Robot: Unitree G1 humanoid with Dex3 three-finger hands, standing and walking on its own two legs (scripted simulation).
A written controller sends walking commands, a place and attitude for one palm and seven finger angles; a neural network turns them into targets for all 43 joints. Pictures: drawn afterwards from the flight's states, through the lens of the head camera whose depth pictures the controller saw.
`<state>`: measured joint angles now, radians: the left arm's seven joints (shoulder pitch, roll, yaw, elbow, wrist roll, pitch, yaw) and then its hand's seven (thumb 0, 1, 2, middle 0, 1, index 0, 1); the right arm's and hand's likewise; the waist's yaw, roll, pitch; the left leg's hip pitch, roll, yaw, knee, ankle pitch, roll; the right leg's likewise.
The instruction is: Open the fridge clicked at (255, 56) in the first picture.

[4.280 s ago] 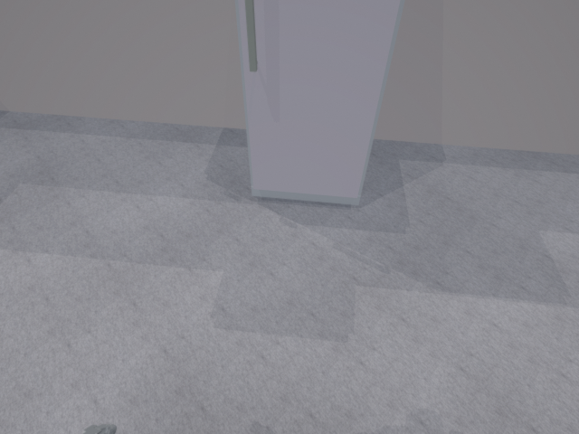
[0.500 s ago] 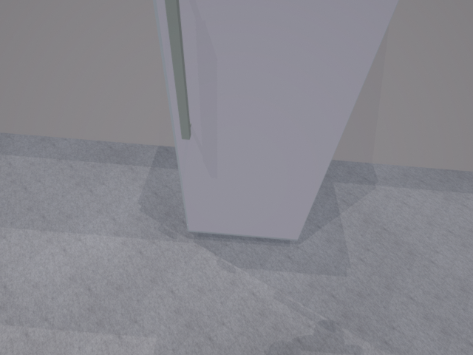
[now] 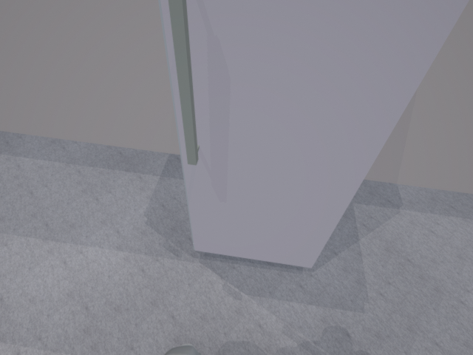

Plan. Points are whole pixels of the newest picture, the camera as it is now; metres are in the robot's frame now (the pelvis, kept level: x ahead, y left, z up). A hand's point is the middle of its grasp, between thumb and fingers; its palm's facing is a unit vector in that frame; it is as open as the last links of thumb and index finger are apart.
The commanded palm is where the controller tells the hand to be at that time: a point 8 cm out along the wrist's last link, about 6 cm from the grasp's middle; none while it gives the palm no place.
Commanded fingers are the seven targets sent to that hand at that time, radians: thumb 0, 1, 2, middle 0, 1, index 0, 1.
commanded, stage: take the last steps up to it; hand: left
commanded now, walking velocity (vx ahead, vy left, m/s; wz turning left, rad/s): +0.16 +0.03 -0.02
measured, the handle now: (188, 78) +0.59 +0.16 +0.16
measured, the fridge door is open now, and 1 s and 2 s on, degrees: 0 0 0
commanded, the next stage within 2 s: come to a stop and stand still in 0.06 s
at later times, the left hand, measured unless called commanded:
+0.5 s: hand out of the picture +0.14 +0.17 -0.16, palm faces +0.01 -0.97 -0.25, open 7.3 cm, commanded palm none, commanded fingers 0.00 0.90 0.90 -0.20 -0.30 -0.20 -0.30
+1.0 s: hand out of the picture +0.07 +0.23 -0.17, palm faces +0.04 -0.98 -0.20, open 7.4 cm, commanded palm none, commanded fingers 0.00 0.90 0.90 -0.20 -0.30 -0.20 -0.30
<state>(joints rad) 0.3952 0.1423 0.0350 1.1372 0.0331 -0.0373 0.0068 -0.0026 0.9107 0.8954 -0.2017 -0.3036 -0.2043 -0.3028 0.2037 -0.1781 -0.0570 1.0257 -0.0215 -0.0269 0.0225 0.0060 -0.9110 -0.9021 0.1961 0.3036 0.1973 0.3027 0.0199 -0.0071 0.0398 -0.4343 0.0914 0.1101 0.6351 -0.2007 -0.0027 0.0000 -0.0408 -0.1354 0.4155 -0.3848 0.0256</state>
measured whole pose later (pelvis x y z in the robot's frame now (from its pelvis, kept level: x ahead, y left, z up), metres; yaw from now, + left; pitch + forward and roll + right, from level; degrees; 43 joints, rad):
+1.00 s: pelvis +0.04 +0.04 +0.01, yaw +0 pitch +0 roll +1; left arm 0.24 0.19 0.03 1.07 0.02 0.04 0.02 0.00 0.91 0.90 -0.20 -0.30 -0.20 -0.30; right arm 0.21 -0.15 -0.03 1.07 -0.02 0.01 -0.03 0.01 -0.93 -0.90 0.20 0.30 0.20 0.30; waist 0.02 -0.05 0.03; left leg -0.20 -0.01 0.08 0.43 -0.23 0.03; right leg -0.23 -0.04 -0.02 0.57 -0.32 0.02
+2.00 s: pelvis +0.04 +0.03 +0.01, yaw -1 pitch -1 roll +1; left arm 0.28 0.16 -0.01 1.07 0.02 -0.02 0.03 0.00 0.91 0.90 -0.20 -0.30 -0.20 -0.30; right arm 0.27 -0.18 0.00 1.08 -0.02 -0.03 -0.02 0.01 -0.91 -0.90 0.20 0.30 0.20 0.30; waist 0.00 0.01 0.00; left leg -0.21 0.01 0.07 0.47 -0.24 0.01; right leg -0.19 -0.02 -0.03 0.51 -0.31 -0.01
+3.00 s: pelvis +0.05 +0.01 +0.01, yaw +0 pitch -1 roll +1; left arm 0.25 0.19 0.00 1.10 0.02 -0.02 0.02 0.00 0.90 0.90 -0.20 -0.30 -0.20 -0.30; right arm 0.22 -0.18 0.00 1.13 -0.02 -0.02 -0.03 0.01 -0.91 -0.90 0.20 0.30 0.20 0.30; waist 0.01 -0.01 0.02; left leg -0.17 0.04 0.06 0.41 -0.23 -0.03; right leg -0.14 0.01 -0.04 0.44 -0.30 -0.04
